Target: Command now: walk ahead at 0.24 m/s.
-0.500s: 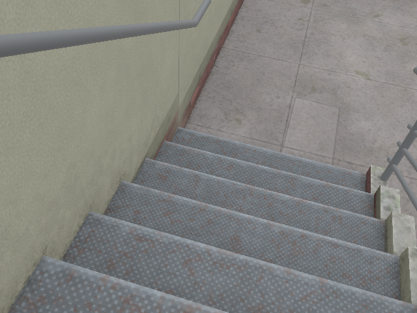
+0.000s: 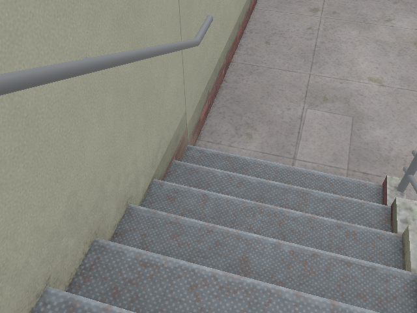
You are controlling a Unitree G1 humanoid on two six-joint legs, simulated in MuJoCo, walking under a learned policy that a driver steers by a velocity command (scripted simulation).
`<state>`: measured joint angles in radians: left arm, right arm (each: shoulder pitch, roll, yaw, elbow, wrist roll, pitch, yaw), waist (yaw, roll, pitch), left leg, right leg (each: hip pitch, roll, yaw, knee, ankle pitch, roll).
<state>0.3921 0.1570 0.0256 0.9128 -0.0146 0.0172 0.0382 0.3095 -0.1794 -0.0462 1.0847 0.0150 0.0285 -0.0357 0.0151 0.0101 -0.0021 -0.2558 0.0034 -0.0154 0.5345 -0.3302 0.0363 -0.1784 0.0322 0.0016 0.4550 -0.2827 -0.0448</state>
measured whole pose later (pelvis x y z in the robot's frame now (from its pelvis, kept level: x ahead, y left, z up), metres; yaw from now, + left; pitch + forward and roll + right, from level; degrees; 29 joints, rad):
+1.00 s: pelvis +0.49 +0.03 -0.23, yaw -2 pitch +2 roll -3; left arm 0.48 0.17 0.02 1.01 -0.02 -0.09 0.05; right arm 0.07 -0.23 -0.04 0.83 0.00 -0.07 0.04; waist 0.09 0.05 -0.02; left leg -0.72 0.11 -0.10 0.59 0.46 0.02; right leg -0.18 0.06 -0.02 0.86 -0.72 -0.02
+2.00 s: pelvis +1.03 -0.05 -0.51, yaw -34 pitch +3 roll -1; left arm 0.41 0.16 0.05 0.86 -0.03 -0.03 0.04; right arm 0.13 -0.24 -0.07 0.76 -0.03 -0.09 -0.03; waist 0.03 0.05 -0.05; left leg -0.78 0.07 -0.16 0.94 0.22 -0.03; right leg -0.34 0.17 0.15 0.73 -0.42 -0.10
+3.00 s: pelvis +1.49 -0.23 -0.74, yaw -22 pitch +2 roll -3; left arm 0.44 0.26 0.08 0.91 -0.01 -0.06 0.03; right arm 0.17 -0.31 -0.10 0.70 0.03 0.03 0.05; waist 0.06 0.03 0.00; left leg -0.58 0.04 -0.06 0.63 0.38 0.06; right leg -0.27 -0.14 -0.12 1.02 -0.76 0.12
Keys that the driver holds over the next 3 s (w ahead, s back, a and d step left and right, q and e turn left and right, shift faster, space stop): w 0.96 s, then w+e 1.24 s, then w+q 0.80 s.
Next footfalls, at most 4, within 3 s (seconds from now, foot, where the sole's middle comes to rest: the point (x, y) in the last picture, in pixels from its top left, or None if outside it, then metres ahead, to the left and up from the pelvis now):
0.18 left None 0.11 0.12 -0.78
0.64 right None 0.37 -0.08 -0.94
1.12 left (180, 289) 0.75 0.17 -1.10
1.70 right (244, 257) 0.99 -0.12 -1.26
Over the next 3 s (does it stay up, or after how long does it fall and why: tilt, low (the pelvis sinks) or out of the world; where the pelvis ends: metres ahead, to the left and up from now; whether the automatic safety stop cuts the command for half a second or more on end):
stays up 1.49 -0.23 -0.74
